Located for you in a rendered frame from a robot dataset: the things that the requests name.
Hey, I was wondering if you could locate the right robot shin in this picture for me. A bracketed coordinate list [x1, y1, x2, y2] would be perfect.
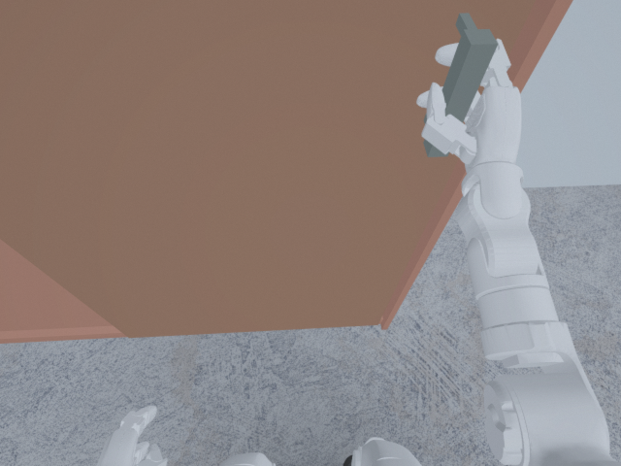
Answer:
[365, 437, 385, 445]

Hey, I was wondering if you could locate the robot right hand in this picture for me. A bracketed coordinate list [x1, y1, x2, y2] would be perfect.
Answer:
[416, 39, 522, 174]

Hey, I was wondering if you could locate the robot left hand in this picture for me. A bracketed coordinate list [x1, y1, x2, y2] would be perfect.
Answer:
[97, 405, 168, 466]

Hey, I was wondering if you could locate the handle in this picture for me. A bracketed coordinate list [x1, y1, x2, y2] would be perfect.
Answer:
[423, 13, 498, 157]

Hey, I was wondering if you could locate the wardrobe door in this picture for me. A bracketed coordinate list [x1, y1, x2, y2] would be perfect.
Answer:
[0, 0, 536, 338]
[0, 239, 112, 331]

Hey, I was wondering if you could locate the right robot thigh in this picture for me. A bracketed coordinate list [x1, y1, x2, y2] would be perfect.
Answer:
[351, 440, 422, 466]

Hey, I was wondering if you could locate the robot right forearm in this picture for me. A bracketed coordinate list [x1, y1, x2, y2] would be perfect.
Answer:
[456, 161, 610, 452]

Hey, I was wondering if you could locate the robot right upper arm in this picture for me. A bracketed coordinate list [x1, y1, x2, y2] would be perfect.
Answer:
[484, 373, 621, 466]

